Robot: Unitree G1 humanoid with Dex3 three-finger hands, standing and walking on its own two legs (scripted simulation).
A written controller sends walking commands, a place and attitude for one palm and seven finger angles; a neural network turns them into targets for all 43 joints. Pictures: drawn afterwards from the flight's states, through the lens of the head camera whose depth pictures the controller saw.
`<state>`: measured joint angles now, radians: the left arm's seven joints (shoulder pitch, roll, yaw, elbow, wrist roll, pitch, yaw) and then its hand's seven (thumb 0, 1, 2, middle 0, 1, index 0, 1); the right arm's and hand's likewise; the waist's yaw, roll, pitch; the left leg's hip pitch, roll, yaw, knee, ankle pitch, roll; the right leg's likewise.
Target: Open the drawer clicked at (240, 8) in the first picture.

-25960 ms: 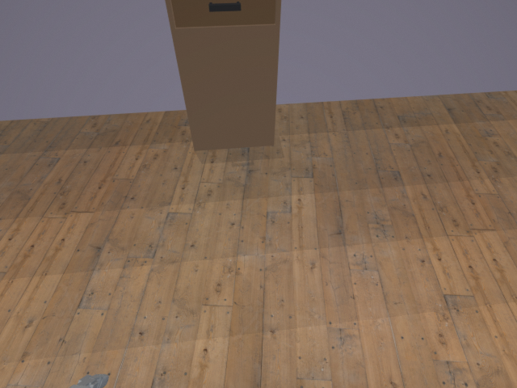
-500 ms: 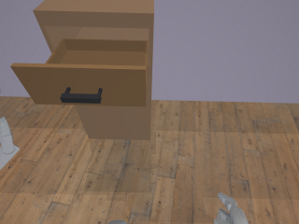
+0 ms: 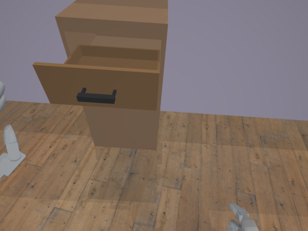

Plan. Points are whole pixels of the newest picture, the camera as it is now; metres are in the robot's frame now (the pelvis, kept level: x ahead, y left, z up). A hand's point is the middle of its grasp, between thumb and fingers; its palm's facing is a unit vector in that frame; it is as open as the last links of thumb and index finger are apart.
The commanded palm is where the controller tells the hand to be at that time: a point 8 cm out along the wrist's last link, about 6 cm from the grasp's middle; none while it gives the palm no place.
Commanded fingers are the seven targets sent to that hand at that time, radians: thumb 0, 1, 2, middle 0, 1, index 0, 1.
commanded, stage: let the arm hang, fingers relaxed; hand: left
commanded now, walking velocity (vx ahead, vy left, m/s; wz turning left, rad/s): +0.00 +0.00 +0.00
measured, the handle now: (97, 94) +0.56 +0.23 +0.04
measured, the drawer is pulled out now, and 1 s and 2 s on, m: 0.29 0.29 0.29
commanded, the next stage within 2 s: look to check the result in 1.14 s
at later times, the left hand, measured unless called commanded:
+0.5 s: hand out of the picture -0.05 +0.20 -0.16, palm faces +0.04 -0.97 -0.22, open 7.0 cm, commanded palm none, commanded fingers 0.00 0.90 0.90 -0.20 -0.30 -0.20 -0.30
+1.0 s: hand out of the picture +0.03 +0.18 -0.16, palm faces +0.01 -0.97 -0.23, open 7.3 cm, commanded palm none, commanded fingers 0.00 0.90 0.90 -0.20 -0.30 -0.20 -0.30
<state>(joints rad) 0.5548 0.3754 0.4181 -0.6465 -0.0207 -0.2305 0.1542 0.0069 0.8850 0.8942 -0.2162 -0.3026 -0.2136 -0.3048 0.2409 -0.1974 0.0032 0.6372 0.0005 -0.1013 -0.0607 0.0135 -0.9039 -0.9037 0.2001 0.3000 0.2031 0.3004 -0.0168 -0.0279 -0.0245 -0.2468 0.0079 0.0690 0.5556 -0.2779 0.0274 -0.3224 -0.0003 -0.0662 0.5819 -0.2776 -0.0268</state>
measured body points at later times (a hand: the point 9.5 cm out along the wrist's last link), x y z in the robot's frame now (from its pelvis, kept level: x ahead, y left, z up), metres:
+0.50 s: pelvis +0.00 +0.00 +0.01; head +0.03 +0.01 +0.46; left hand -0.05 +0.25 -0.14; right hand -0.04 -0.24 -0.14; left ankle +0.01 +0.11 -0.73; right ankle +0.04 -0.10 -0.73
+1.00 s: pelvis +0.01 +0.00 +0.01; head +0.02 -0.01 +0.46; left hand +0.03 +0.23 -0.14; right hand -0.01 -0.20 -0.16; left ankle +0.01 +0.11 -0.73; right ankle +0.04 -0.10 -0.73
